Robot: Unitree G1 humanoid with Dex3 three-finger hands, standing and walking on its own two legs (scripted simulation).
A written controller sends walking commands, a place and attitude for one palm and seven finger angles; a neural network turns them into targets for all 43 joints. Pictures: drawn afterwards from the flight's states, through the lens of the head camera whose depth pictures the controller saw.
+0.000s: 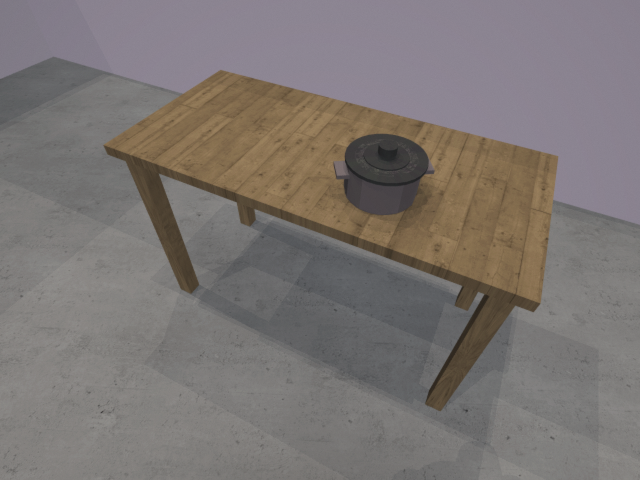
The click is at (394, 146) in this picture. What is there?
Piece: lid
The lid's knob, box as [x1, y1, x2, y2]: [378, 139, 397, 157]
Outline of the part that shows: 380,141 378,147 378,153 380,155 385,157 391,157 396,154 396,142 388,139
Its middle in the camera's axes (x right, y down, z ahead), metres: +0.14 -0.19 +0.82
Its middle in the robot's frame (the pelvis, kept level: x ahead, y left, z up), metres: +0.75 -0.10 +0.01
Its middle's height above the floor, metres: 0.78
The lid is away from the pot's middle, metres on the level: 0.00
